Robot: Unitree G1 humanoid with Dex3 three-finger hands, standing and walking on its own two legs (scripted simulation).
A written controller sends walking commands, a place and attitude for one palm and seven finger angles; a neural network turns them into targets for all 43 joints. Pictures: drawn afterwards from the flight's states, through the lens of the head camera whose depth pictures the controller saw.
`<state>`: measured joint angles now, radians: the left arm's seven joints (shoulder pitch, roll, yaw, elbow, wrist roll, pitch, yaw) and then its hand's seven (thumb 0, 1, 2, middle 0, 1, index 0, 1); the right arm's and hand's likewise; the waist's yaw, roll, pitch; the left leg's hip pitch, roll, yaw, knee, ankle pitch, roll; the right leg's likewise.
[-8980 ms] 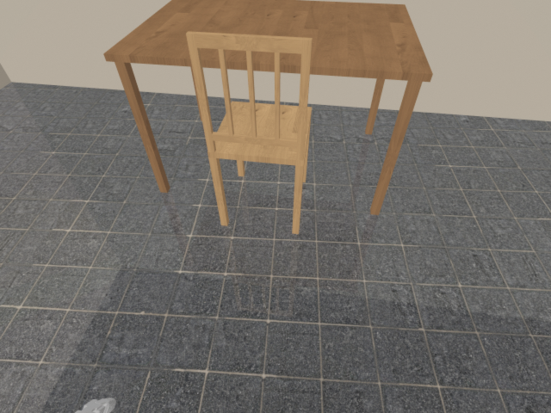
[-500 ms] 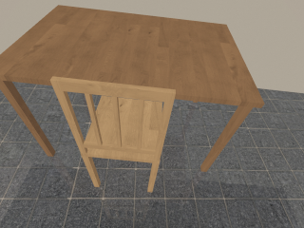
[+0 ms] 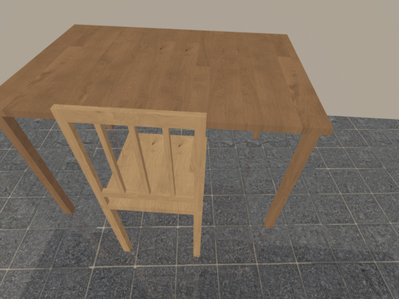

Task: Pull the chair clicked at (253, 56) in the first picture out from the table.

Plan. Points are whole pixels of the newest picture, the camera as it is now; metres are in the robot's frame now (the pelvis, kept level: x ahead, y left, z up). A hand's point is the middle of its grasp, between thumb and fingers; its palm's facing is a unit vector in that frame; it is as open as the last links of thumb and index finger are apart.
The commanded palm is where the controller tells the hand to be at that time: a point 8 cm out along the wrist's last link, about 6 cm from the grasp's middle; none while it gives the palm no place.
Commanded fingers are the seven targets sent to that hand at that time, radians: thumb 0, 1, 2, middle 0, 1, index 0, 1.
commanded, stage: look again from close up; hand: left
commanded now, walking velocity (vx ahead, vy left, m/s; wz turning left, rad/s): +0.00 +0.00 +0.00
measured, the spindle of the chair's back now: (141, 163) +0.50 +0.20 -0.08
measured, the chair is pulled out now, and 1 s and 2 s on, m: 0.00 0.00 0.00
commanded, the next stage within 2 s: none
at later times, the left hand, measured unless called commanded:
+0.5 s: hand out of the picture -0.05 +0.20 -0.17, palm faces +0.02 -0.98 -0.18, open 7.4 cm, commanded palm none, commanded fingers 0.00 0.90 0.90 -0.20 -0.30 -0.20 -0.30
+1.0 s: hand out of the picture -0.06 +0.21 -0.17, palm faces +0.01 -0.98 -0.18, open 7.4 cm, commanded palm none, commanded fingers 0.00 0.90 0.90 -0.20 -0.30 -0.20 -0.30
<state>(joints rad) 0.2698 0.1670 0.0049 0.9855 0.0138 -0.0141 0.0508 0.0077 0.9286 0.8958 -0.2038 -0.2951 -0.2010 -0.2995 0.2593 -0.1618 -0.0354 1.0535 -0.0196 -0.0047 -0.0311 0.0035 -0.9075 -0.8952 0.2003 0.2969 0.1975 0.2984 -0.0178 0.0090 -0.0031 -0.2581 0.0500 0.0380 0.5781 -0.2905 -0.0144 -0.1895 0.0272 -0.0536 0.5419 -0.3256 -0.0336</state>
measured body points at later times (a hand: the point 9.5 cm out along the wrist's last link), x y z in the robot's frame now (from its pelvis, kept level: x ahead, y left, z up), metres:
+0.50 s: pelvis -0.02 +0.03 +0.01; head -0.02 +0.04 +0.46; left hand -0.05 +0.25 -0.15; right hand -0.02 -0.20 -0.15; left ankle +0.01 +0.13 -0.73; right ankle -0.02 -0.10 -0.73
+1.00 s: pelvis -0.04 +0.05 +0.01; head -0.03 +0.05 +0.46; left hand -0.06 +0.26 -0.15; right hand -0.05 -0.16 -0.16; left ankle +0.01 +0.13 -0.73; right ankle -0.02 -0.10 -0.73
